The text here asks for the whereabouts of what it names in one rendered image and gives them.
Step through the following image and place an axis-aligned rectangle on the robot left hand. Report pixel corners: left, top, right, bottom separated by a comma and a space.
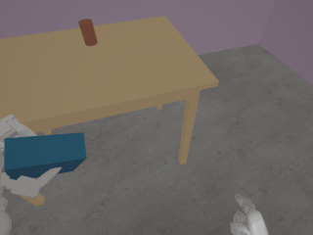
0, 115, 62, 199

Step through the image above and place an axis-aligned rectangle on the table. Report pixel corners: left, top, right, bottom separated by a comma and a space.
0, 16, 219, 207

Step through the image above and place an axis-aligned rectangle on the robot left forearm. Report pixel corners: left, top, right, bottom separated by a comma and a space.
0, 197, 12, 235

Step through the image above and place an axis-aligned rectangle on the sponge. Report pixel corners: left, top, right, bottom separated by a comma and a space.
4, 132, 87, 180

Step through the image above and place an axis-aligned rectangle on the robot right hand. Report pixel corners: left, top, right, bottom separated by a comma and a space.
230, 194, 269, 235

